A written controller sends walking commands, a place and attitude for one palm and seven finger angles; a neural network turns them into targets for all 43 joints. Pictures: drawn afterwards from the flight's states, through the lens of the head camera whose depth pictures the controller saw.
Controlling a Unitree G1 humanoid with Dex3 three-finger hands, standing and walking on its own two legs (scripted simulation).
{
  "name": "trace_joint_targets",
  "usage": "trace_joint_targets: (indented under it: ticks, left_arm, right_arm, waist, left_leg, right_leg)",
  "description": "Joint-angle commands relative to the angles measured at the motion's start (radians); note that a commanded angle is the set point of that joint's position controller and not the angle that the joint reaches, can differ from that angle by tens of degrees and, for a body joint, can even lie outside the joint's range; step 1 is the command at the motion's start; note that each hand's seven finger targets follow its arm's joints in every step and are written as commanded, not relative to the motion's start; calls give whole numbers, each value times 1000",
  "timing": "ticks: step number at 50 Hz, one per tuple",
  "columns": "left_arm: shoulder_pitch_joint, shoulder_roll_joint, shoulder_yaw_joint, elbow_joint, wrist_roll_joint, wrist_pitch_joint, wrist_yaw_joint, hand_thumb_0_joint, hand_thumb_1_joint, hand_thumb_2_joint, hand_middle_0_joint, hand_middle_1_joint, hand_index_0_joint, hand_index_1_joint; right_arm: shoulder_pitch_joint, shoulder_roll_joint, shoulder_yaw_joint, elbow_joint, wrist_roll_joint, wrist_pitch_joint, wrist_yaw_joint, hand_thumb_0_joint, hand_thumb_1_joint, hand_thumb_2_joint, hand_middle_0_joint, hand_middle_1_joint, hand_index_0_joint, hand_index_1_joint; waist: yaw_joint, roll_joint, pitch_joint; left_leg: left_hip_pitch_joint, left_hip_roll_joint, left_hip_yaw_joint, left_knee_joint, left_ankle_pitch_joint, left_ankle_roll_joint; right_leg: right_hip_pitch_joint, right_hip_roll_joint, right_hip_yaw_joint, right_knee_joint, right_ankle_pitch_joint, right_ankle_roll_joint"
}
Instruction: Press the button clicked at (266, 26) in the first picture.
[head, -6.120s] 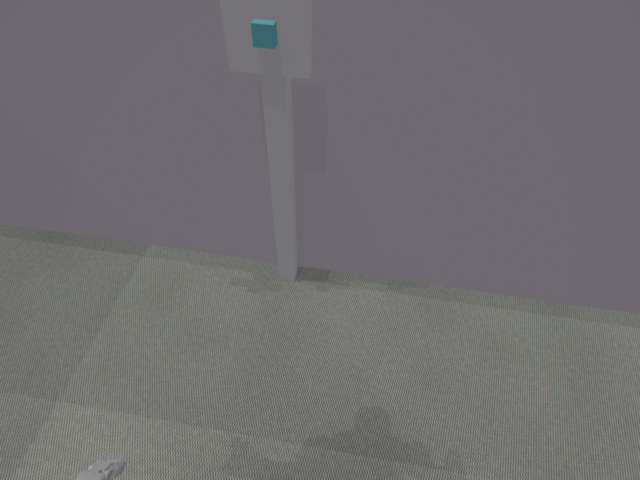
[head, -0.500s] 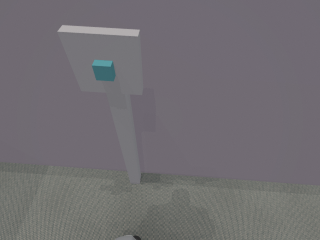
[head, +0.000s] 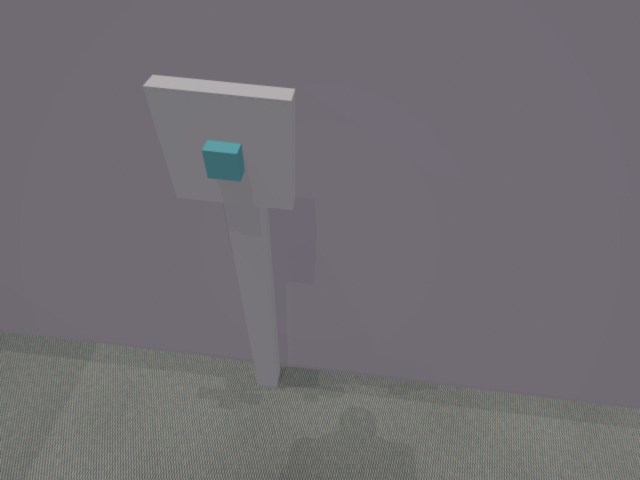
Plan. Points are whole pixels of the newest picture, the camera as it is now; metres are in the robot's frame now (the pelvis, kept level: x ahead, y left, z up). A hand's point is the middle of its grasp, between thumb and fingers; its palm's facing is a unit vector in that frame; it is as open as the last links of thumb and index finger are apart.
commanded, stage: come to a stop and stand still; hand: left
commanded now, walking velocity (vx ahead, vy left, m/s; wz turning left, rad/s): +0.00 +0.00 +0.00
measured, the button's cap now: (224, 159) +0.47 +0.17 +0.15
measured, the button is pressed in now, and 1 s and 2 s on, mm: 0 0 0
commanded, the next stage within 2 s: look again from close up in 0.04 s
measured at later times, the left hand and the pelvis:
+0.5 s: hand out of the picture +0.00 +0.19 -0.18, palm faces +0.00 -0.98 -0.22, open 7.4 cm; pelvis +0.00 +0.01 -0.01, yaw -1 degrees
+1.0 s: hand (201, 405) +0.20 +0.16 +0.01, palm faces +0.05 -1.00 -0.03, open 6.4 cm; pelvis -0.01 -0.01 -0.04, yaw -1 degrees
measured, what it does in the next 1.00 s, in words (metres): stands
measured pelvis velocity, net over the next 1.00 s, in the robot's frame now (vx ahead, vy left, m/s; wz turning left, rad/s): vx -0.01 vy -0.01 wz -0.01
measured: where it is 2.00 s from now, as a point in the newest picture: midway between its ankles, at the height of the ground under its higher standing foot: outside the picture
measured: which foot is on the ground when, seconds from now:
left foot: down 0.00-1.00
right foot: down 0.00-1.00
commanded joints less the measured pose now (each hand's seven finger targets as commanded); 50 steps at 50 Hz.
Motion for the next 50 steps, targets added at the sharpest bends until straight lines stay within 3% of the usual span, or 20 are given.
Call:
trace_joint_targets:
  ticks: [1, 6, 7, 8, 10, 11, 18, 25, 35, 36, 37, 38, 39, 40, 41, 42, 43, 46, 48, 50]
  left_arm:
    - [94, 62, 6, 2, -4, -18, 10, 0, 900, 900, -200, -300, -200, -300]
    - [112, 45, 2, 12, -3, -18, 13, 0, 900, 900, -200, -300, -200, -300]
    - [146, 92, -9, 28, 12, -47, 50, 0, 900, 900, -200, -300, -200, -300]
    - [91, 126, 1, -22, 3, -50, 43, 0, 900, 900, -200, -300, -200, -300]
    - [41, 122, 0, -50, 2, -49, 28, 0, 900, 900, -200, -300, -200, -300]
    - [47, 107, -1, -49, 1, -46, 25, 0, 900, 900, -200, -300, -200, -300]
    - [72, 79, -7, -45, 0, -24, 18, 0, 900, 900, -200, -300, -200, -300]
    - [60, 106, -6, -49, -1, -23, 17, 0, 900, 900, -200, -300, -200, -300]
    - [46, 119, -4, -45, -2, -21, 14, 0, 900, 900, -200, -300, -200, -300]
    - [101, 142, -3, -22, 8, -33, 51, 0, 900, 900, -200, -300, -200, -300]
    - [-642, 380, 148, -1627, -203, -250, 47, 0, 900, 900, -228, -330, -228, -330]
    - [-176, 307, 123, -1401, -119, -201, 90, 0, 900, 900, -255, -360, -255, -360]
    - [97, 65, -13, -1209, -149, -59, 123, 0, 900, 900, -282, -390, -282, -390]
    - [91, -24, -75, -1226, -173, -41, 103, 0, 900, 900, -310, -420, -310, -420]
    - [22, 53, -9, -1280, -175, -81, 94, 0, 900, 900, -337, -450, -337, -450]
    - [50, 90, 33, -1257, -166, -126, 73, 0, 900, 900, -365, -480, -365, -480]
    - [152, 53, 48, -1157, -178, -179, 37, 0, 900, 900, -393, -510, -393, -510]
    - [370, 5, 84, -987, -223, -382, -138, 0, 900, 900, -475, -600, -475, -600]
    - [400, 55, 142, -1002, -253, -528, -273, 0, 900, 900, -530, -660, -530, -660]
    - [361, 170, 239, -1065, -268, -594, -369, 0, 900, 900, -585, -720, -585, -720]
  right_arm:
    - [57, -97, -16, -22, 10, -19, -7, 0, -900, -900, 200, 300, 200, 300]
    - [72, -85, -15, -10, 9, -18, -7, 0, -900, -900, 200, 300, 200, 300]
    - [-49, -135, -15, -88, 19, -33, 12, 0, -900, -900, 200, 300, 200, 300]
    - [24, -85, -19, -109, 12, -19, 16, 0, -900, -900, 200, 300, 200, 300]
    - [61, -95, -17, -100, 1, -15, 24, 0, -900, -900, 200, 300, 200, 300]
    - [68, -101, -17, -102, 1, -17, 22, 0, -900, -900, 200, 300, 200, 300]
    - [48, -132, -16, -115, 7, -28, 10, 0, -900, -900, 200, 300, 200, 300]
    - [41, -137, -13, -88, 6, -28, 10, 0, -900, -900, 200, 300, 200, 300]
    - [16, -137, -11, -60, 8, -27, 6, 0, -900, -900, 200, 300, 200, 300]
    - [-73, -172, -19, -130, 20, -27, 14, 0, -900, -900, 200, 300, 200, 300]
    - [-39, -336, -57, -475, 63, -178, -28, 0, -900, -900, 200, 300, 200, 300]
    - [-117, -240, -23, -418, 55, -272, -62, 0, -900, -900, 200, 300, 200, 300]
    - [-124, -196, -39, -404, 66, -298, -56, 0, -900, -900, 200, 300, 200, 300]
    - [-84, -208, -39, -398, 77, -308, -48, 0, -900, -900, 200, 300, 200, 300]
    - [-112, -243, -62, -449, 66, -322, -46, 0, -900, -900, 200, 300, 200, 300]
    - [-103, -265, -74, -471, 48, -326, -42, 0, -900, -900, 200, 300, 200, 300]
    - [-111, -259, -80, -495, 38, -321, -37, 0, -900, -900, 200, 300, 200, 300]
    - [-174, -249, -107, -578, 29, -306, 1, 0, -900, -900, 200, 300, 200, 300]
    - [-209, -253, -121, -636, 30, -298, 28, 0, -900, -900, 200, 300, 200, 300]
    - [-221, -260, -129, -700, 42, -287, 41, 0, -900, -900, 200, 300, 200, 300]
  waist:
    - [-1, 53, 44]
    - [-4, 28, 67]
    - [29, 10, 132]
    - [-44, 32, 71]
    - [-46, 79, 57]
    - [-44, 85, 48]
    - [-9, 43, 57]
    - [-10, 9, 44]
    - [-8, 32, 48]
    - [19, -43, 105]
    - [-118, 193, -432]
    - [-4, 325, -445]
    - [-39, 294, -267]
    - [-53, 219, -141]
    - [-67, 158, -48]
    - [-84, 62, -72]
    - [-68, -78, -33]
    - [13, -240, -60]
    - [34, -167, -130]
    - [53, -36, -220]
  left_leg:
    - [-11, 108, -98, -105, 182, 24]
    - [-16, 102, -97, -118, 139, 23]
    - [-87, 94, -67, 89, 192, -8]
    - [-52, 65, -76, 52, -27, -5]
    - [-48, 63, -82, 36, -20, 4]
    - [-61, 71, -96, 19, -9, 15]
    - [-100, 105, -136, -72, 22, 46]
    - [-43, 97, -103, -68, 108, 40]
    - [-7, 98, -79, -60, 166, 29]
    - [-85, 109, -61, 127, 197, -3]
    - [219, 8, -59, 2, 308, 11]
    - [312, 56, -65, -9, 449, 4]
    - [160, 63, -82, -32, 398, -31]
    - [95, 47, -85, -13, 322, -21]
    - [19, 32, -94, 30, 213, -14]
    - [-37, 14, -86, 81, 138, -6]
    - [-118, 11, -84, 123, 97, -5]
    - [-327, -8, -50, 263, 28, -22]
    - [-412, -21, -32, 352, 26, -28]
    - [-444, -32, -11, 417, 35, -22]
  right_leg:
    - [-8, -86, 81, -74, 137, -29]
    - [-27, -85, 85, -82, 116, -29]
    - [-98, -123, 152, -104, 380, -23]
    - [-111, -156, 172, -103, 132, -50]
    - [-154, -106, 136, -64, -99, -60]
    - [-146, -86, 123, -39, -102, -56]
    - [-75, -55, 87, 20, 10, -34]
    - [-61, -69, 104, -5, 79, -28]
    - [-52, -80, 111, -30, 142, -28]
    - [-94, -130, 175, -68, 435, -14]
    - [-6, -26, 67, 47, 394, -33]
    - [-56, 10, 46, 120, 203, -44]
    - [-155, 11, -1, 145, 41, -21]
    - [-188, 13, -4, 126, 42, -16]
    - [-228, 17, -13, 96, 49, -15]
    - [-268, 22, -20, 87, 61, -13]
    - [-319, 33, -38, 112, 32, -10]
    - [-412, 37, -19, 253, -5, -11]
    - [-409, 21, 21, 337, 58, -17]
    - [-382, 0, 82, 383, 85, -24]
